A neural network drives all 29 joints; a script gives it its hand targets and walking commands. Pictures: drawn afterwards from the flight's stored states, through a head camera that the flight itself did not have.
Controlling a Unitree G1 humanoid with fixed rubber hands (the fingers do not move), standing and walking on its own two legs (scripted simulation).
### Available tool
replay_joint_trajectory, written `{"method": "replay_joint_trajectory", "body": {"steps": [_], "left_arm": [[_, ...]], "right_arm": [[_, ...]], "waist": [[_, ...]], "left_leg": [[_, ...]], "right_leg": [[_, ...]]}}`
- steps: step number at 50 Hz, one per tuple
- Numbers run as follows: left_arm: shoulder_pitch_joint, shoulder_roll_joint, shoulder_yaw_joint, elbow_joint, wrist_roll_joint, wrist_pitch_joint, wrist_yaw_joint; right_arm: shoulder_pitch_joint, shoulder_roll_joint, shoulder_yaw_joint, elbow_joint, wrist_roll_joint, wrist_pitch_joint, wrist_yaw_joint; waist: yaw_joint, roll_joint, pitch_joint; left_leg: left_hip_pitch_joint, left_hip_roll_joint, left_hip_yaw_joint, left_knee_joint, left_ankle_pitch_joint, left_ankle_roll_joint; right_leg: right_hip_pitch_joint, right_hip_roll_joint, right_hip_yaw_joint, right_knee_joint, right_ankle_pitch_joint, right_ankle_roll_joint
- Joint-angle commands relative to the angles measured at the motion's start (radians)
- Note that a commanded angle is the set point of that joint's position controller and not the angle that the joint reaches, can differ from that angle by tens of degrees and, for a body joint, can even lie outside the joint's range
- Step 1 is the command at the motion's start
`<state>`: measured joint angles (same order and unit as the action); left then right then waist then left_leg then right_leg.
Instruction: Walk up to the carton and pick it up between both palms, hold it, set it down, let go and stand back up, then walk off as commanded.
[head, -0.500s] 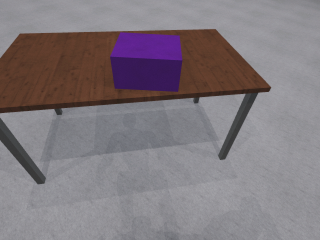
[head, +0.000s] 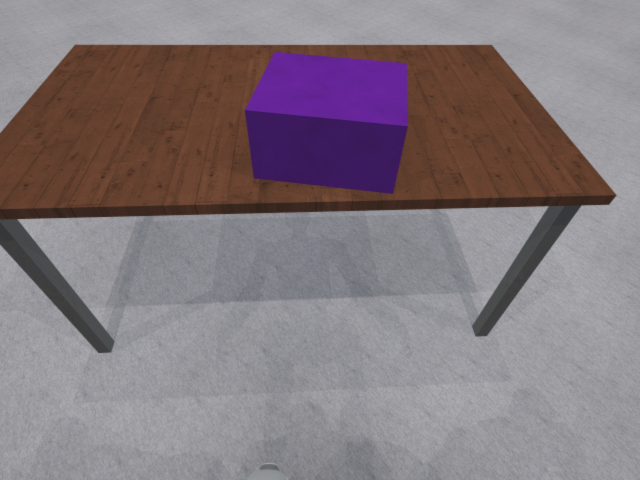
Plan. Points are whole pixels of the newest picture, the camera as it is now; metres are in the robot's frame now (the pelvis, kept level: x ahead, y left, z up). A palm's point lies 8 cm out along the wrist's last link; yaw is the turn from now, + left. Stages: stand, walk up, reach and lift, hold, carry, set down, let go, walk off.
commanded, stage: walk up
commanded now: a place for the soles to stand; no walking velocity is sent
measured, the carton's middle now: (331, 120) +0.83 +0.00 +0.01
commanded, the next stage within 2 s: none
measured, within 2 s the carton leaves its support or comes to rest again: neither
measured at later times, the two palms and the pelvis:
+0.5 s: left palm out of the picture +0.15 +0.31 -0.13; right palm (594, 478) +0.16 -0.30 -0.06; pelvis +0.10 +0.02 +0.00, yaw +2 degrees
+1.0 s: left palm (140, 468) +0.19 +0.26 -0.11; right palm (604, 456) +0.20 -0.35 -0.11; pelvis +0.15 -0.04 -0.01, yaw +3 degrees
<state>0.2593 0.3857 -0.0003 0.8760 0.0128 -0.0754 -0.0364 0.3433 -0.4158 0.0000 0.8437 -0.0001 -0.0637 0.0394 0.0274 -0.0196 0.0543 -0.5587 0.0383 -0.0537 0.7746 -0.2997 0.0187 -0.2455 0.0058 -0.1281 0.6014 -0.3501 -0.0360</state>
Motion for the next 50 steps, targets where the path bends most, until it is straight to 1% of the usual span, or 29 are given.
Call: {"method": "replay_joint_trajectory", "body": {"steps": [1,2,3,4,5,6,7,10,12,14,18,22,25,27,28,29,30,31,32,33,34,35,36,38,41,45,47,49,50], "left_arm": [[-0.058,0.291,0.123,-0.104,0.015,0.0,-0.001],[-0.061,0.256,0.113,-0.106,0.015,0.006,-0.003],[-0.017,0.191,0.091,-0.107,0.013,0.011,-0.003],[0.033,0.132,0.075,-0.115,-0.001,0.017,-0.007],[0.061,0.204,0.091,-0.1,-0.003,0.035,-0.003],[0.045,0.266,0.105,-0.081,0.007,0.05,0.0],[0.019,0.266,0.103,-0.074,0.005,0.058,-0.003],[0.035,0.245,0.109,-0.05,0.005,0.067,-0.011],[0.057,0.251,0.121,-0.047,0.014,0.076,-0.018],[0.041,0.249,0.125,-0.053,0.019,0.08,-0.019],[0.006,0.245,0.124,-0.06,0.019,0.078,-0.016],[-0.028,0.231,0.122,-0.078,0.015,0.067,-0.012],[-0.04,0.231,0.123,-0.092,0.013,0.051,-0.01],[-0.003,0.226,0.124,-0.078,0.009,0.035,-0.004],[0.057,0.208,0.121,-0.056,0.006,0.025,0.002],[0.147,0.206,0.123,-0.022,0.009,0.012,0.013],[0.194,0.275,0.132,-0.016,0.026,-0.003,0.026],[0.106,0.319,0.135,-0.047,0.022,-0.005,0.033],[0.068,0.348,0.142,-0.047,0.014,0.001,0.036],[0.052,0.327,0.136,-0.046,0.006,0.003,0.037],[0.027,0.286,0.124,-0.045,0.006,0.0,0.04],[0.021,0.25,0.112,-0.044,0.006,-0.001,0.043],[0.04,0.235,0.106,-0.045,0.005,-0.001,0.046],[0.072,0.235,0.101,-0.038,0.003,-0.002,0.051],[0.069,0.244,0.102,-0.041,-0.001,0.006,0.063],[0.044,0.251,0.101,-0.052,-0.001,0.012,0.065],[0.001,0.261,0.1,-0.065,0.0,0.017,0.06],[-0.058,0.267,0.094,-0.078,0.001,0.024,0.053],[-0.066,0.253,0.086,-0.083,0.002,0.029,0.049]], "right_arm": [[0.036,-0.198,-0.105,-0.051,-0.012,-0.05,-0.003],[0.132,-0.212,-0.115,-0.016,-0.016,-0.056,-0.013],[0.223,-0.251,-0.134,0.009,-0.022,-0.063,-0.029],[0.231,-0.325,-0.154,-0.014,-0.026,-0.069,-0.045],[0.195,-0.347,-0.157,-0.043,-0.009,-0.067,-0.045],[0.144,-0.341,-0.155,-0.053,0.002,-0.062,-0.045],[0.112,-0.334,-0.146,-0.05,0.001,-0.058,-0.047],[0.054,-0.297,-0.124,-0.047,-0.005,-0.054,-0.051],[0.068,-0.288,-0.119,-0.045,0.0,-0.056,-0.052],[0.086,-0.288,-0.12,-0.049,0.001,-0.058,-0.054],[0.088,-0.291,-0.122,-0.05,0.001,-0.062,-0.057],[0.062,-0.292,-0.116,-0.054,-0.007,-0.053,-0.055],[0.069,-0.31,-0.121,-0.059,-0.013,-0.045,-0.054],[0.013,-0.304,-0.114,-0.071,-0.012,-0.035,-0.055],[-0.027,-0.295,-0.108,-0.077,-0.008,-0.027,-0.055],[-0.046,-0.238,-0.086,-0.083,-0.002,-0.019,-0.054],[-0.014,-0.123,-0.047,-0.093,0.013,-0.018,-0.057],[0.028,-0.081,-0.029,-0.08,0.006,-0.012,-0.063],[-0.002,-0.197,-0.065,-0.049,-0.003,0.001,-0.072],[-0.007,-0.231,-0.075,-0.035,0.003,0.002,-0.072],[-0.007,-0.226,-0.076,-0.023,0.007,0.004,-0.068],[0.013,-0.198,-0.071,-0.017,0.01,0.006,-0.064],[0.034,-0.172,-0.065,-0.01,0.013,0.006,-0.062],[0.041,-0.154,-0.06,-0.01,0.009,0.014,-0.062],[0.012,-0.15,-0.057,-0.019,0.006,0.027,-0.071],[0.007,-0.152,-0.061,-0.025,0.0,0.028,-0.072],[0.004,-0.163,-0.065,-0.023,-0.004,0.024,-0.067],[0.034,-0.167,-0.072,-0.007,-0.012,0.016,-0.062],[0.042,-0.179,-0.078,0.002,-0.017,0.01,-0.061]], "waist": [[-0.024,-0.074,-0.089],[-0.069,-0.023,-0.136],[-0.103,0.125,-0.201],[-0.095,0.277,-0.218],[-0.079,0.195,-0.205],[-0.063,0.093,-0.129],[-0.054,0.057,-0.036],[-0.03,0.111,0.122],[-0.033,0.109,0.094],[-0.043,0.095,0.063],[-0.049,0.081,0.07],[-0.051,0.102,0.104],[-0.059,0.126,0.062],[-0.031,0.121,0.025],[0.013,0.114,-0.01],[0.06,0.062,-0.048],[0.062,-0.178,-0.084],[0.006,-0.207,-0.04],[0.033,-0.091,-0.047],[0.02,-0.067,-0.005],[0.005,-0.031,0.009],[-0.008,-0.036,-0.014],[-0.007,-0.077,-0.046],[0.005,-0.112,-0.11],[0.012,-0.109,-0.104],[0.009,-0.127,-0.115],[0.001,-0.121,-0.116],[-0.029,-0.086,-0.114],[-0.036,-0.059,-0.108]], "left_leg": [[0.218,0.023,0.098,-0.195,0.147,0.022],[0.357,-0.008,0.098,-0.242,0.166,0.024],[0.507,-0.006,-0.003,-0.299,0.106,0.041],[0.619,0.198,-0.418,-0.405,-0.042,0.118],[0.628,0.287,-0.717,-0.507,-0.275,0.204],[0.518,0.305,-0.716,-0.523,-0.426,0.213],[0.4,0.278,-0.649,-0.553,-0.507,0.175],[0.203,0.201,-0.501,-0.597,-0.459,0.107],[0.242,0.179,-0.46,-0.589,-0.421,0.09],[0.307,0.183,-0.448,-0.567,-0.378,0.118],[0.337,0.203,-0.427,-0.553,-0.297,0.14],[0.312,0.21,-0.379,-0.506,-0.228,0.209],[0.346,0.235,-0.382,-0.435,-0.151,0.239],[0.289,0.222,-0.325,-0.357,-0.014,0.23],[0.221,0.192,-0.249,-0.273,0.075,0.201],[0.138,0.115,-0.157,-0.124,0.133,0.14],[0.031,-0.026,-0.064,0.143,0.055,0.055],[-0.122,-0.12,0.018,0.202,-0.222,-0.001],[-0.103,-0.07,-0.042,0.24,-0.227,0.008],[-0.097,-0.053,-0.055,0.259,-0.196,0.013],[-0.081,-0.038,-0.064,0.235,-0.152,0.015],[-0.057,-0.04,-0.062,0.203,-0.123,0.014],[-0.037,-0.041,-0.05,0.173,-0.109,0.011],[-0.022,-0.043,-0.023,0.16,-0.111,0.009],[-0.013,-0.04,-0.015,0.133,-0.104,0.006],[0.058,-0.019,0.014,0.052,-0.088,0.02],[0.127,-0.011,0.04,-0.001,-0.09,0.029],[0.249,-0.024,0.056,-0.119,-0.008,0.042],[0.307,-0.033,0.02,-0.189,0.037,0.055]], "right_leg": [[0.038,-0.291,0.198,-0.178,-0.04,-0.154],[0.012,-0.238,0.146,-0.037,0.058,-0.12],[-0.041,-0.162,0.082,0.22,0.163,-0.086],[-0.261,-0.037,0.048,0.425,-0.024,-0.017],[-0.409,0.02,0.115,0.529,-0.213,0.0],[-0.422,-0.031,0.161,0.6,-0.221,-0.008],[-0.431,-0.063,0.181,0.594,-0.165,-0.011],[-0.362,-0.081,0.189,0.514,-0.032,-0.006],[-0.327,-0.077,0.19,0.481,0.014,0.006],[-0.349,-0.082,0.191,0.459,0.033,0.016],[-0.371,-0.102,0.201,0.414,0.046,0.027],[-0.339,-0.105,0.185,0.29,-0.03,0.033],[-0.305,-0.105,0.182,0.193,-0.125,0.02],[-0.178,-0.092,0.166,0.073,-0.107,0.002],[-0.037,-0.078,0.144,-0.062,-0.019,-0.014],[0.138,-0.063,0.164,-0.2,0.058,-0.018],[0.219,-0.245,0.42,-0.335,0.058,-0.015],[0.234,-0.385,0.606,-0.361,0.087,-0.038],[0.166,-0.428,0.633,-0.355,0.015,-0.087],[0.139,-0.398,0.582,-0.331,0.074,-0.087],[0.144,-0.352,0.481,-0.293,0.201,-0.063],[0.165,-0.299,0.371,-0.252,0.352,-0.015],[0.197,-0.274,0.31,-0.207,0.52,-0.002],[0.258,-0.272,0.265,-0.134,0.758,-0.015],[0.249,-0.294,0.267,-0.103,0.864,-0.033],[0.203,-0.304,0.263,-0.099,0.743,-0.055],[0.129,-0.306,0.271,-0.11,0.538,-0.083],[0.008,-0.284,0.25,-0.099,0.253,-0.091],[-0.057,-0.25,0.226,-0.07,0.108,-0.087]]}}
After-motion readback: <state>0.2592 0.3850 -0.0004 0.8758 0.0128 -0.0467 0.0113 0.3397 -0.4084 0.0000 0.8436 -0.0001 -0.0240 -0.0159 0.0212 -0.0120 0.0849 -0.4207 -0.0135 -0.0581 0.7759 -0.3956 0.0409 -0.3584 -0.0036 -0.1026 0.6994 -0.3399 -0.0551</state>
